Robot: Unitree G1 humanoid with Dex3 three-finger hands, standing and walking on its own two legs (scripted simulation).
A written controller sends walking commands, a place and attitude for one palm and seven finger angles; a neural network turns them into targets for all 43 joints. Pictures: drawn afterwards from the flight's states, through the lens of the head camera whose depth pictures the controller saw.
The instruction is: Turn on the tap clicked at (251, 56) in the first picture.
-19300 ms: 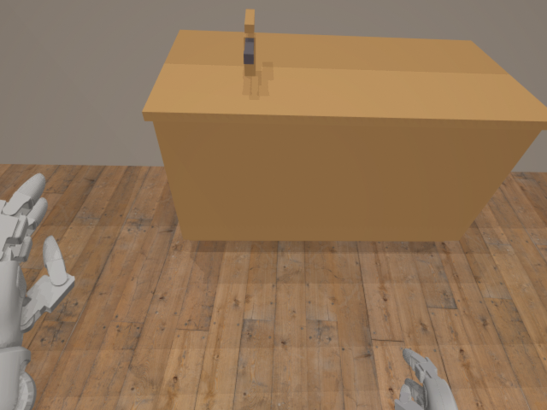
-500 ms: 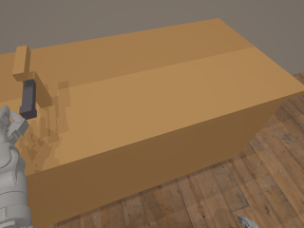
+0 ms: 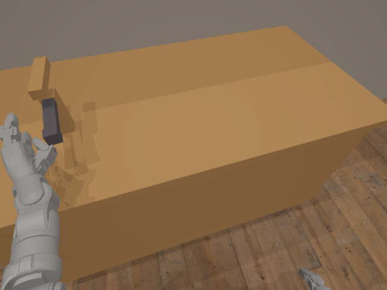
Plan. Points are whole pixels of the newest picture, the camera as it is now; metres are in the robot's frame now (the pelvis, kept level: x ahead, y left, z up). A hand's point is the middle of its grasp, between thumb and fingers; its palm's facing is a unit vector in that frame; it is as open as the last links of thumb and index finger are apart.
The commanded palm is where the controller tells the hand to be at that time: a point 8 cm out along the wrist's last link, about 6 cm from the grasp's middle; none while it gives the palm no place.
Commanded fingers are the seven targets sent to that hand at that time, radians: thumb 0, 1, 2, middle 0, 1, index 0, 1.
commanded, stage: push the lever round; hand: left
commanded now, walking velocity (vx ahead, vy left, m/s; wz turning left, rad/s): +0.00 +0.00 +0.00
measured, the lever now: (52, 135) +0.39 +0.32 +0.10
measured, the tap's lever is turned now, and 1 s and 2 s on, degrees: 7 38 66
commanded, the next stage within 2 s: none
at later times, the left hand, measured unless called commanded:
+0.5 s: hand (73, 142) +0.38 +0.28 +0.09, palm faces +0.72 -0.70 -0.04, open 7.6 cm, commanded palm +0.34 +0.30 +0.10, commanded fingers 0.00 0.90 0.90 -0.15 -0.15 -0.15 -0.15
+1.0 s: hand (93, 131) +0.41 +0.25 +0.10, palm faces +0.78 -0.62 -0.05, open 7.5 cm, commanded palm +0.36 +0.26 +0.10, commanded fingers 0.00 0.90 0.90 -0.15 -0.15 -0.15 -0.15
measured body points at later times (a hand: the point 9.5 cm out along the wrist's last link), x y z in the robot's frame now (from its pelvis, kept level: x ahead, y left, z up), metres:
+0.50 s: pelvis +0.00 -0.01 +0.00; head +0.02 -0.01 +0.45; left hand +0.34 +0.31 +0.10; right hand +0.11 -0.26 -0.12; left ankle +0.02 +0.11 -0.72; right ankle -0.01 -0.10 -0.72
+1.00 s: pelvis +0.00 +0.00 +0.00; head +0.03 -0.01 +0.45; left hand +0.37 +0.28 +0.10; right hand +0.10 -0.26 -0.13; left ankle +0.02 +0.11 -0.72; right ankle -0.01 -0.10 -0.72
